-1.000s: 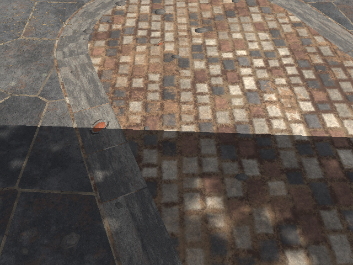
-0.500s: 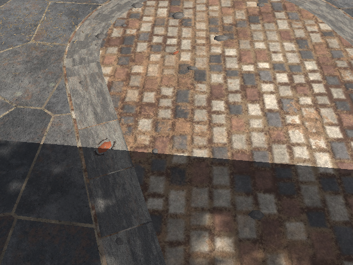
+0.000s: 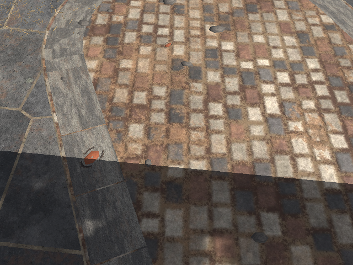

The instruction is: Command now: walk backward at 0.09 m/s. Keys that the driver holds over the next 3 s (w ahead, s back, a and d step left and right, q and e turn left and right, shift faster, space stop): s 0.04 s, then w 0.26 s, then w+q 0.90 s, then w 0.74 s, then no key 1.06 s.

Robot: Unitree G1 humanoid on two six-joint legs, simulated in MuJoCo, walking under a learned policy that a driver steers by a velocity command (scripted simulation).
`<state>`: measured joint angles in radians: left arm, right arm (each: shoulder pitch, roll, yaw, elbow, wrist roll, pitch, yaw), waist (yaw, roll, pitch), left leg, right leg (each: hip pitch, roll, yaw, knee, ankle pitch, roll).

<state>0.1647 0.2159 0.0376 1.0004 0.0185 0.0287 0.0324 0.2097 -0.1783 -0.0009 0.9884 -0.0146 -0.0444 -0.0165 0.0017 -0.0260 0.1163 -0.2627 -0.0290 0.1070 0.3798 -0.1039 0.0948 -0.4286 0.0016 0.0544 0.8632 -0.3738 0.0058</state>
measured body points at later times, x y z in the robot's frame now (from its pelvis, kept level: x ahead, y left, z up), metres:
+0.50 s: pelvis +0.06 -0.01 +0.01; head +0.06 -0.01 +0.46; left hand -0.02 +0.24 -0.14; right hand +0.17 -0.26 -0.13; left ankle +0.11 +0.12 -0.70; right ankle -0.01 -0.12 -0.74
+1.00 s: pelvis +0.29 +0.10 +0.00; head +0.32 +0.13 +0.45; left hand +0.40 +0.39 -0.11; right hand +0.34 -0.16 -0.13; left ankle +0.17 +0.13 -0.74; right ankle +0.50 +0.01 -0.68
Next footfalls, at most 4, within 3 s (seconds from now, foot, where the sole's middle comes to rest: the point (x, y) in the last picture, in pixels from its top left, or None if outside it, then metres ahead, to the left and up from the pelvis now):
0.18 right None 0.03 -0.12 -0.78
0.64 left None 0.21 0.13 -0.78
1.14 right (149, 220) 0.60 0.11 -0.78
1.64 left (72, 196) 0.69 0.42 -0.78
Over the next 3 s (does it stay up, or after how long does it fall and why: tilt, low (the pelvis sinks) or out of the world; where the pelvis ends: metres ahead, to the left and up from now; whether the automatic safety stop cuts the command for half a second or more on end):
stays up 0.90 0.47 0.00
